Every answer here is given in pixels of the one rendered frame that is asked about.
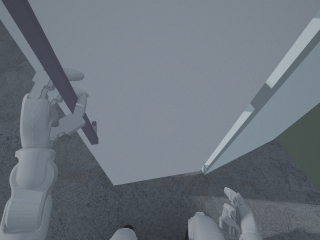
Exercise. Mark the robot left forearm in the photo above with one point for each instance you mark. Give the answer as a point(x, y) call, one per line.
point(27, 213)

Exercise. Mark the fridge door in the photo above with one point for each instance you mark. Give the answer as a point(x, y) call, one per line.
point(166, 79)

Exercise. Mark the handle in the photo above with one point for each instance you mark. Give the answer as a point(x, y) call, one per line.
point(27, 22)

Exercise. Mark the robot right hand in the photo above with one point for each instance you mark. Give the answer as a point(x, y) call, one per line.
point(239, 221)

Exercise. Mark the left robot foot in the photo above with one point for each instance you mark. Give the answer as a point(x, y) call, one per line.
point(129, 226)

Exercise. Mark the robot left hand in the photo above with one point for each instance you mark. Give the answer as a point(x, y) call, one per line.
point(38, 111)

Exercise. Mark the left robot thigh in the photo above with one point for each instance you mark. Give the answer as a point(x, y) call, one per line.
point(124, 234)

